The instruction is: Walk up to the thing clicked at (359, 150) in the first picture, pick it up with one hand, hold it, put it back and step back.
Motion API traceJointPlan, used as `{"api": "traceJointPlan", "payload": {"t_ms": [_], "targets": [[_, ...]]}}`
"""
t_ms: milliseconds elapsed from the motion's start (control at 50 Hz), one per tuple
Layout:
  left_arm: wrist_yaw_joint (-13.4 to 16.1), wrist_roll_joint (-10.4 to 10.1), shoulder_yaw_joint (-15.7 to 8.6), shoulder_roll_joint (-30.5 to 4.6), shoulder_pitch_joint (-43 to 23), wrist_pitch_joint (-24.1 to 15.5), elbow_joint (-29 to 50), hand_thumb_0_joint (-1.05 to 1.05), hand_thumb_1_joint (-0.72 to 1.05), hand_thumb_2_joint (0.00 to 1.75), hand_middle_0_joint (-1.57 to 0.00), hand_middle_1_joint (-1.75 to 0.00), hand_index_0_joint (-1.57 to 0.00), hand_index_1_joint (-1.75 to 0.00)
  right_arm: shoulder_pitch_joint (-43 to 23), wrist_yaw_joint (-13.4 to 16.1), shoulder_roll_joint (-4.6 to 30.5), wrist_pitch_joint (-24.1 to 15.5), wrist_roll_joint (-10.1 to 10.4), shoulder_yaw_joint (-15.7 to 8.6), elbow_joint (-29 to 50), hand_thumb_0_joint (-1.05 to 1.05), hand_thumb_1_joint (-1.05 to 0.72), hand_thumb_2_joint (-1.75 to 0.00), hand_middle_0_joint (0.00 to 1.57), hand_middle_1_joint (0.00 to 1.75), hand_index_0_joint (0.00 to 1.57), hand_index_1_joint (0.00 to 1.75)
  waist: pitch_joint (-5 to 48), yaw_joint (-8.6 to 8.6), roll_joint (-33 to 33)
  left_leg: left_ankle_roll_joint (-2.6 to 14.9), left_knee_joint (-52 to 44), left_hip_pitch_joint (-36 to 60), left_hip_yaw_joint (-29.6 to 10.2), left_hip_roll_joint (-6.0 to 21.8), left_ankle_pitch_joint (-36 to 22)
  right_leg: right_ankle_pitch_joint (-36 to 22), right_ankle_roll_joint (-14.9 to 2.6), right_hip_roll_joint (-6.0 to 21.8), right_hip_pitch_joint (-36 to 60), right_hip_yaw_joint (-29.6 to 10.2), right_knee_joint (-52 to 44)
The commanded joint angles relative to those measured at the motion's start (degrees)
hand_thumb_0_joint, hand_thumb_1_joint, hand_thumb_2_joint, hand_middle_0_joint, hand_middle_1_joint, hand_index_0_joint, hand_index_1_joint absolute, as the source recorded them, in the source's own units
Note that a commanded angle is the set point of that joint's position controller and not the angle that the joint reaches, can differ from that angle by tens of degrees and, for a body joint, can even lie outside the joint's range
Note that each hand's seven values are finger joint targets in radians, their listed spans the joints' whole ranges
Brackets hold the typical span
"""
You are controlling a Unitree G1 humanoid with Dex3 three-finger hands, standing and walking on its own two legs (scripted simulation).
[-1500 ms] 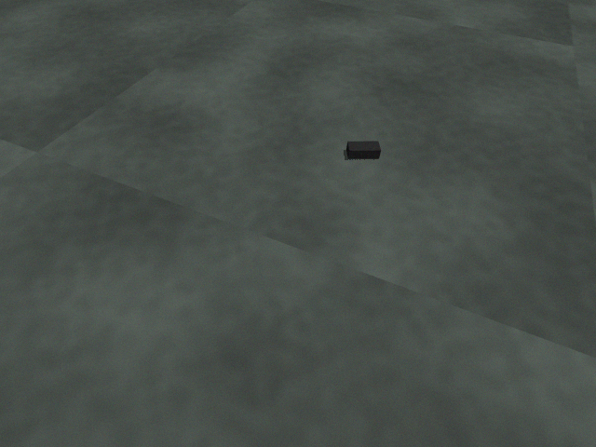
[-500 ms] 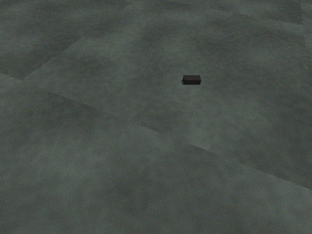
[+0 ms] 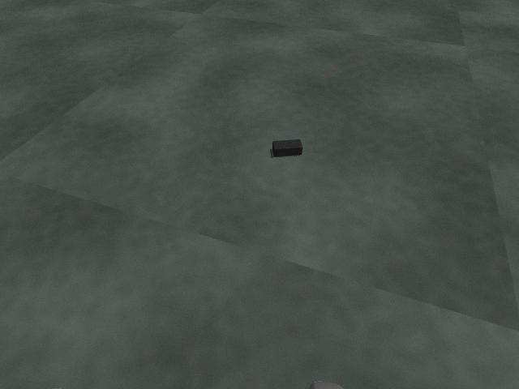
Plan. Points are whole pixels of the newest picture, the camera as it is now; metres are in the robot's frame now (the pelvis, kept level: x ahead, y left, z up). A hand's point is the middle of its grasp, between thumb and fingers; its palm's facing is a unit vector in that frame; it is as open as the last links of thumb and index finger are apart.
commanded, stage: walk up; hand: left
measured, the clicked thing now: (287, 147) +1.51 -0.19 -0.72
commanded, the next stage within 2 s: none
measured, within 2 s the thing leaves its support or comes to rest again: neither
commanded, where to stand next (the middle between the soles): +1.15 -0.44 m, yaw +4 degrees
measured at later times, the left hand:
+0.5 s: hand (144, 327) +0.27 +0.23 -0.16, palm faces -0.07 -0.96 -0.28, open 7.4 cm
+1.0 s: hand (215, 190) +0.58 +0.11 -0.10, palm faces -0.02 -0.93 -0.36, open 7.4 cm
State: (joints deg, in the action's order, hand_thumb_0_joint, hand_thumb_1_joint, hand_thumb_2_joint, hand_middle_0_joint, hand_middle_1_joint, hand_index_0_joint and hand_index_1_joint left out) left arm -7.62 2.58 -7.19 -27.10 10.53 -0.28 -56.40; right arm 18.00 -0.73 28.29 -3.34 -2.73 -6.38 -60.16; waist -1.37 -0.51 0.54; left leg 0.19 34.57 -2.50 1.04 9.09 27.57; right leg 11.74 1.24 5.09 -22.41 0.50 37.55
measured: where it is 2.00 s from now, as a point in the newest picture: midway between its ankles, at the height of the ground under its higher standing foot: (325, 238)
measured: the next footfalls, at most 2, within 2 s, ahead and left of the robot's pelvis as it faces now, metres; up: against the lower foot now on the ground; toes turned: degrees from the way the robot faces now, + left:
left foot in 0.38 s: +0.30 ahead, +0.08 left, +0.00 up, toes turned +7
right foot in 0.82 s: +0.54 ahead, -0.26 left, +0.00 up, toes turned -7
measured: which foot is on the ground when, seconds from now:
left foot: down 0.00-0.00, up 0.02-0.36, down 0.38-0.84, up 0.86-1.00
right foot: down 0.00-0.40, up 0.42-0.80, down 0.82-1.00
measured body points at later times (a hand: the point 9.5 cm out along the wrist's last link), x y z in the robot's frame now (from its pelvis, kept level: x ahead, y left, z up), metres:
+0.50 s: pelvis +0.22 -0.03 +0.01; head +0.23 +0.01 +0.46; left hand +0.27 +0.28 -0.14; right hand +0.29 -0.37 -0.06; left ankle +0.26 +0.08 -0.72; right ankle +0.15 -0.16 -0.65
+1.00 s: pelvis +0.46 -0.15 +0.02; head +0.48 -0.17 +0.47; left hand +0.58 +0.16 -0.07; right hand +0.51 -0.48 -0.10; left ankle +0.43 +0.00 -0.63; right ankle +0.50 -0.25 -0.71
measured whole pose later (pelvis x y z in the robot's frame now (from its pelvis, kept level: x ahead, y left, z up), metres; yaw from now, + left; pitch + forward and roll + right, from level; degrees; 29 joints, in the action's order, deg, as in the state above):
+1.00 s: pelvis +0.46 -0.15 +0.02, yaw -2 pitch -3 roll +1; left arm -4.7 0.1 -4.2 -21.5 11.1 -2.1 -47.6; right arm 17.1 -0.5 25.1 -4.8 0.6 -2.0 -51.6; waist -4.9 1.3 1.1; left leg 2.7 67.7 -24.7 1.4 5.0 21.0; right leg 14.6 -2.5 1.5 -16.0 4.1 33.4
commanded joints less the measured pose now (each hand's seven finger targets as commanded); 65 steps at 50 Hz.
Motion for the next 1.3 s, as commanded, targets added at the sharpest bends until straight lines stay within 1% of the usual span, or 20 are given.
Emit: {"api": "traceJointPlan", "payload": {"t_ms": [0,20,80,240,340,360,380,420,520,660,780,800,820,840,860,960,1100,1220,1240,1280], "targets": [[2.84,0.15,-5.0,-19.58,12.88,-1.94,2.18,0.0,0.9,0.9,-0.2,-0.3,-0.2,-0.3,-7.16,0.47,6.35,-2.12,2.01,0.36,10.7,0.0,-0.9,-0.9,0.2,0.3,0.2,0.3,1.04,9.53,-21.25,1.97,37.49,-40.89,-2.43,-11.56,5.97,43.93,-11.04,16.6,24.39,-39.44,-32.39],[2.87,-0.81,-4.65,-20.47,5.01,-1.98,4.91,0.0,0.9,0.9,-0.2,-0.3,-0.2,-0.3,-6.9,0.47,10.56,-2.14,1.55,-0.93,9.65,0.0,-0.9,-0.9,0.2,0.3,0.2,0.3,-3.43,6.22,-14.84,1.99,38.04,-37.07,-4.61,-6.63,2.62,46.22,-14.98,19.04,14.83,-43.65,-34.07],[3.52,-1.49,-2.86,-14.88,-1.39,-2.84,6.94,0.0,0.9,0.9,-0.2,-0.3,-0.2,-0.3,-1.94,-0.49,10.84,-2.0,3.07,-0.99,5.97,0.0,-0.9,-0.9,0.2,0.3,0.2,0.3,-6.0,0.8,-11.0,2.58,30.93,-30.05,-5.07,-2.28,-5.55,31.14,-11.66,10.72,6.83,-23.05,-27.97],[3.09,-1.15,-1.74,-12.36,0.92,-3.72,9.59,0.0,0.9,0.9,-0.2,-0.3,-0.2,-0.3,-5.54,-2.63,8.19,-1.89,1.93,-1.34,10.84,0.0,-0.9,-0.9,0.2,0.3,0.2,0.3,-5.76,2.03,-6.86,0.11,7.84,-23.04,0.73,-2.61,-12.08,19.93,-13.18,8.18,3.73,-10.44,-27.04],[2.69,-0.75,-0.31,-9.63,1.39,-2.91,11.02,0.0,0.9,0.9,-0.2,-0.3,-0.2,-0.3,4.48,-0.95,8.82,-3.39,1.5,-2.96,8.98,0.0,-0.9,-0.9,0.2,0.3,0.2,0.3,1.88,-3.56,3.21,1.33,-3.12,3.84,5.39,-7.5,-16.62,7.82,-10.38,3.23,-3.43,-2.11,-6.63],[2.73,-0.79,0.6,-6.05,4.57,-2.81,11.04,0.0,0.9,0.9,-0.2,-0.3,-0.2,-0.3,11.8,0.01,11.58,-3.91,1.06,-3.98,7.84,0.0,-0.9,-0.9,0.2,0.3,0.2,0.3,7.21,-6.61,13.1,3.21,-8.38,13.28,-1.85,-3.21,-7.13,2.52,-8.49,-1.16,-7.07,2.17,11.59],[2.77,-0.9,1.67,-2.08,7.46,-2.73,11.24,0.0,0.9,0.9,-0.2,-0.3,-0.2,-0.3,13.75,0.92,15.77,-4.22,0.26,-4.88,8.89,0.0,-0.9,-0.9,0.2,0.3,0.2,0.3,7.64,-5.45,20.34,6.82,-14.57,17.38,-27.53,10.68,7.14,17.49,-5.09,-8.17,-19.03,0.81,25.01],[3.61,-0.45,0.14,-11.59,5.75,-1.92,10.61,0.0,0.9,0.9,-0.2,-0.3,-0.2,-0.3,5.61,1.02,17.22,-4.18,3.02,-4.77,11.9,0.0,-0.9,-0.9,0.2,0.3,0.2,0.3,2.22,-3.56,8.92,14.73,-23.82,6.96,-43.41,19.75,17.31,15.83,-5.15,-3.92,-21.22,-8.67,32.81],[2.67,-1.88,0.0,-9.31,5.26,-1.86,8.54,0.0,0.9,0.9,-0.2,-0.3,-0.2,-0.3,1.97,0.99,10.91,-5.31,3.11,-1.68,12.63,0.0,-0.9,-0.9,0.2,0.3,0.2,0.3,-3.57,0.1,4.91,10.07,-18.42,-4.78,-9.82,8.64,-22.52,5.2,-2.3,0.02,-13.06,-8.09,24.77],[0.12,-1.82,0.38,-6.1,-7.13,-1.03,13.67,0.0,0.9,0.9,-0.2,-0.3,-0.2,-0.3,3.15,0.9,13.58,-5.47,2.71,-1.95,13.51,0.0,-0.9,-0.9,0.2,0.3,0.2,0.3,-3.07,-1.38,8.52,9.49,-17.53,-6.02,1.64,6.33,-33.06,-3.15,-2.34,1.77,-5.8,-0.71,2.41],[0.79,-1.69,-2.05,-8.88,2.96,-0.96,9.02,0.0,0.9,0.9,-0.2,-0.3,-0.2,-0.3,0.98,1.55,12.73,-3.99,2.43,-1.62,13.86,0.0,-0.9,-0.9,0.2,0.3,0.2,0.3,5.01,5.46,1.04,6.2,2.53,-10.73,5.31,4.33,-36.26,-2.44,-5.1,-3.81,17.87,5.31,-4.31],[1.61,-1.38,-3.63,-11.96,11.22,-1.5,7.03,0.0,0.9,0.9,-0.2,-0.3,-0.2,-0.3,2.99,1.61,9.9,-3.81,2.43,-0.46,13.89,0.0,-0.9,-0.9,0.2,0.3,0.2,0.3,8.99,9.6,-7.66,4.72,19.24,-16.98,5.73,0.68,-31.4,3.34,-6.4,-3.58,28.29,2.13,-6.48],[2.6,-0.62,-4.86,-16.47,15.02,-1.98,6.78,0.0,0.9,0.9,-0.2,-0.3,-0.2,-0.3,6.55,1.4,4.63,-3.74,2.85,1.54,14.79,0.0,-0.9,-0.9,0.2,0.3,0.2,0.3,9.43,9.65,-22.33,2.91,32.09,-31.04,5.4,-7.24,-4.89,10.0,-8.75,8.21,35.42,-16.81,-12.45],[3.17,-2.04,-4.73,-18.46,12.17,-2.11,8.73,0.0,0.9,0.9,-0.2,-0.3,-0.2,-0.3,6.95,1.85,7.41,-3.53,3.35,1.1,15.18,0.0,-0.9,-0.9,0.2,0.3,0.2,0.3,9.09,7.93,-21.33,2.31,38.1,-38.95,3.26,-8.53,2.77,14.08,-14.04,17.62,35.71,-35.23,-21.63],[3.38,-2.84,-4.58,-17.84,8.48,-1.92,9.9,0.0,0.9,0.9,-0.2,-0.3,-0.2,-0.3,3.45,2.17,11.14,-3.33,2.83,0.27,14.31,0.0,-0.9,-0.9,0.2,0.3,0.2,0.3,6.58,7.86,-15.77,2.42,41.66,-38.66,-0.19,-4.87,1.4,16.27,-17.89,18.81,30.5,-36.78,-22.42],[4.4,-2.41,-1.73,-10.34,2.32,-3.4,11.75,0.0,0.9,0.9,-0.2,-0.3,-0.2,-0.3,5.81,0.63,7.77,-2.66,3.21,0.62,11.32,0.0,-0.9,-0.9,0.2,0.3,0.2,0.3,-2.36,1.41,-9.8,2.37,30.15,-27.74,-2.9,-2.19,-9.92,-7.11,-11.73,7.3,9.7,-9.98,-20.22],[3.63,-0.91,-1.17,-10.48,5.14,-4.25,14.85,0.0,0.9,0.9,-0.2,-0.3,-0.2,-0.3,-3.07,-0.89,7.11,-2.05,2.52,0.06,14.25,0.0,-0.9,-0.9,0.2,0.3,0.2,0.3,-5.23,3.94,-7.04,-0.31,10.15,-27.81,1.15,-2.17,-16.17,5.37,-12.45,7.61,7.49,-7.12,-25.05],[3.75,-1.36,-0.49,-10.21,7.31,-2.82,15.25,0.0,0.9,0.9,-0.2,-0.3,-0.2,-0.3,2.22,0.32,6.42,-3.55,2.49,-0.49,13.35,0.0,-0.9,-0.9,0.2,0.3,0.2,0.3,2.34,-0.03,-0.98,2.31,-4.55,-7.57,6.46,-8.58,-19.84,-20.46,-9.24,5.13,10.08,-0.59,-6.03],[4.05,-1.6,0.46,-8.06,8.78,-2.79,16.01,0.0,0.9,0.9,-0.2,-0.3,-0.2,-0.3,8.15,0.99,8.83,-3.8,1.9,-1.38,12.05,0.0,-0.9,-0.9,0.2,0.3,0.2,0.3,6.45,-2.64,4.29,4.56,-6.4,2.98,3.32,-7.41,-19.36,-21.01,-7.25,1.79,5.52,1.86,6.04],[4.38,-2.02,1.39,-4.16,12.77,-2.14,16.1,0.0,0.9,0.9,-0.2,-0.3,-0.2,-0.3,13.59,2.44,16.08,-3.79,0.68,-3.47,13.15,0.0,-0.9,-0.9,0.2,0.3,0.2,0.3,10.98,-3.89,13.08,14.09,-13.88,17.56,-37.29,17.53,-6.73,20.28,-2.31,-8.36,-18.36,1.0,29.25]]}}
